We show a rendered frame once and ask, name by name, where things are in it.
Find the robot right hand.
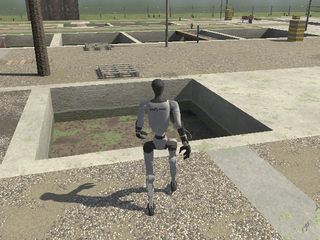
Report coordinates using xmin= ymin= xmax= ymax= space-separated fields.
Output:
xmin=179 ymin=145 xmax=191 ymax=160

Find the robot left shin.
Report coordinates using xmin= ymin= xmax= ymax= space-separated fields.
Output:
xmin=146 ymin=173 xmax=154 ymax=209

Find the left robot upper arm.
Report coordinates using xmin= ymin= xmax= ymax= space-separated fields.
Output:
xmin=136 ymin=101 xmax=148 ymax=128

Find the robot left forearm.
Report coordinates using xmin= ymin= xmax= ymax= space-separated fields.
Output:
xmin=135 ymin=120 xmax=142 ymax=134

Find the robot right forearm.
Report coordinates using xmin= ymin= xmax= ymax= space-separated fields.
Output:
xmin=177 ymin=121 xmax=189 ymax=147

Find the robot left hand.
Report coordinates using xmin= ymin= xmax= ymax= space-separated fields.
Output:
xmin=136 ymin=131 xmax=148 ymax=139

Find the robot right thigh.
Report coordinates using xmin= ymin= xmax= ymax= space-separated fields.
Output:
xmin=167 ymin=138 xmax=177 ymax=165

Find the right robot upper arm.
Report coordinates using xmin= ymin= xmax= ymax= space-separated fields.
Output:
xmin=168 ymin=100 xmax=182 ymax=129

